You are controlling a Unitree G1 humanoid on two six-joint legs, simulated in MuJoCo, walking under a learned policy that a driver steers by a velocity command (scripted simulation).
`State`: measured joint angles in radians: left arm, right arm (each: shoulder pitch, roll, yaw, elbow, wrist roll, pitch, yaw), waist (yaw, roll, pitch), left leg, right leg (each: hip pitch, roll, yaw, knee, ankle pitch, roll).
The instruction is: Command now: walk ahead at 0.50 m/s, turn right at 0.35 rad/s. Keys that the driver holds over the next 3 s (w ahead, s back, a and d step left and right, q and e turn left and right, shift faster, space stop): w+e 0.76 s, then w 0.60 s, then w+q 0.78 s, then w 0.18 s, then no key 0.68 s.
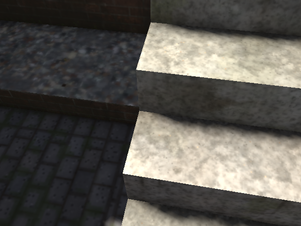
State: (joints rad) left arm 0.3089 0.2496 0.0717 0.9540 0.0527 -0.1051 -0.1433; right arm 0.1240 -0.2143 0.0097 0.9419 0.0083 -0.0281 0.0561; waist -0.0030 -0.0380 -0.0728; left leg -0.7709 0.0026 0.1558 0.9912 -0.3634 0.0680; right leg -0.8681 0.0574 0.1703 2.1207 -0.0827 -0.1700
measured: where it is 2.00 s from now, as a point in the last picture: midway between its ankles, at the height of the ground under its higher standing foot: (243, 58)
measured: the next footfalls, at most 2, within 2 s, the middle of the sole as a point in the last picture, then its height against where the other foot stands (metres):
right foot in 0.38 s outside the picture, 0.19 m higher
left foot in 0.66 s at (174, 184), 0.19 m higher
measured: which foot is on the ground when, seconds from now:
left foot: down 0.00-0.40, up 0.42-0.64, down 0.66-1.00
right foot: up 0.00-0.36, down 0.38-0.94, up 0.96-1.00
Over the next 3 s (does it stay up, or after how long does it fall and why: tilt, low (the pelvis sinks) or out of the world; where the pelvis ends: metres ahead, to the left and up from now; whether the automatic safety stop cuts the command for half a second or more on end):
stays up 1.15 -0.25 1.00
